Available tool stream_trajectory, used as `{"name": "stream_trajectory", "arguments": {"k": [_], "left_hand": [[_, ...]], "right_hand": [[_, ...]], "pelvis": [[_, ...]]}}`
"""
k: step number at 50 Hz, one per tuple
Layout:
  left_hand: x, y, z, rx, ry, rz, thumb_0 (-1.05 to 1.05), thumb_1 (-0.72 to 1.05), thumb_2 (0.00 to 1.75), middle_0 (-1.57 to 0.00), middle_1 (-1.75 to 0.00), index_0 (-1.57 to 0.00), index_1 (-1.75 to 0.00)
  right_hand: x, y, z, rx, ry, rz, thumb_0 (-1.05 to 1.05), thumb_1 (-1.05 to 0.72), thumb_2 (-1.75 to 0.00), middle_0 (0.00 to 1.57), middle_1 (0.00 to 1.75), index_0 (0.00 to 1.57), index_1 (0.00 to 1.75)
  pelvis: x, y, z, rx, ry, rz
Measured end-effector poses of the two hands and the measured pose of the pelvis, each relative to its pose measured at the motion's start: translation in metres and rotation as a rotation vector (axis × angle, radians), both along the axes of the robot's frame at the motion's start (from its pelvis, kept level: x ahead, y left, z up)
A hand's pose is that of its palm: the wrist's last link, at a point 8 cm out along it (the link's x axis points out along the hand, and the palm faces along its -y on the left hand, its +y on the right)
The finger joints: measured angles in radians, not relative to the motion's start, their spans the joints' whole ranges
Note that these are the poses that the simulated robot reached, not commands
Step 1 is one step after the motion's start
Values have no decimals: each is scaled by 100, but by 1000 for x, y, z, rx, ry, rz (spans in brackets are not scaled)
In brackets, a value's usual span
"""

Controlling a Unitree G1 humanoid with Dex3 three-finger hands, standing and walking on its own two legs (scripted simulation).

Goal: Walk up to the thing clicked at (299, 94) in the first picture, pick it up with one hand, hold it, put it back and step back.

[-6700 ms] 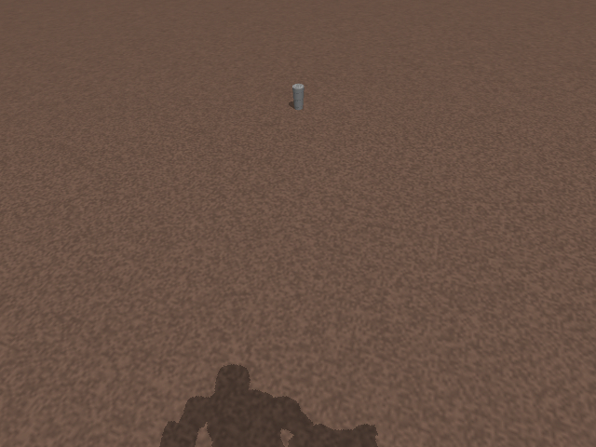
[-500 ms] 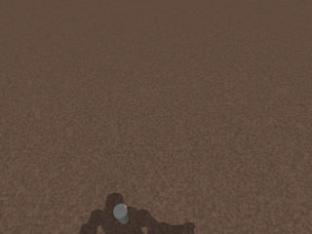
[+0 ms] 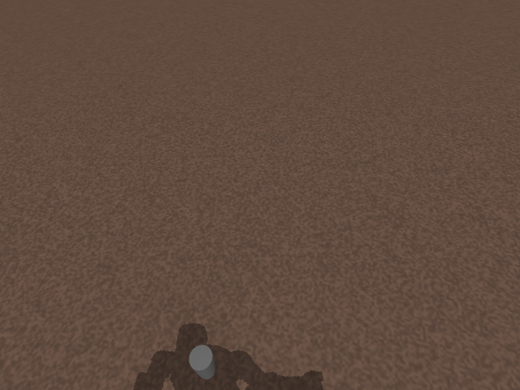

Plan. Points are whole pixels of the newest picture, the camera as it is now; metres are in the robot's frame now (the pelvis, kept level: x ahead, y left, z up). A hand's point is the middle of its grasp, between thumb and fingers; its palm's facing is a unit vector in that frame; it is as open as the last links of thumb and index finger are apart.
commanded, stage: stand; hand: left
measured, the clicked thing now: (204, 364) +0.36 +0.23 -0.71
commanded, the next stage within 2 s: go down in 1.98 s
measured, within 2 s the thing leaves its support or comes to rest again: neither
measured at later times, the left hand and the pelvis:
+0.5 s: hand out of the picture +0.09 +0.25 -0.15, palm faces -0.01 -0.94 -0.34, open 7.4 cm; pelvis +0.01 -0.01 +0.00, yaw +0 degrees
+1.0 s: hand out of the picture +0.09 +0.24 -0.15, palm faces -0.01 -0.94 -0.34, open 7.4 cm; pelvis +0.01 -0.01 +0.00, yaw +1 degrees
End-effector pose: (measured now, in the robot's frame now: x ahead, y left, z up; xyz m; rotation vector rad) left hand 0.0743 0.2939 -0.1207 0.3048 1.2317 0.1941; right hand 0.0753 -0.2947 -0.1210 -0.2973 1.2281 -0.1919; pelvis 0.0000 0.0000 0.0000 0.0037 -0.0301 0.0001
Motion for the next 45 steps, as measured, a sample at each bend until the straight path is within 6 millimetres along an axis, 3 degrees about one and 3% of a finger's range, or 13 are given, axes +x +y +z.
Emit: {"name": "stream_trajectory", "arguments": {"k": [18,45], "left_hand": [[13,-4,3,3,-15,-4,0,91,89,-20,-30,-20,-30],[5,-6,3,10,0,14,0,91,89,-20,-30,-20,-30]], "right_hand": [[4,-7,1,-9,7,2,1,-91,-90,20,30,20,30],[11,-10,0,-7,3,21,1,-91,-90,20,30,20,30]], "pelvis": [[8,-5,1,-2,-1,6],[12,-10,1,-3,-4,12]]}}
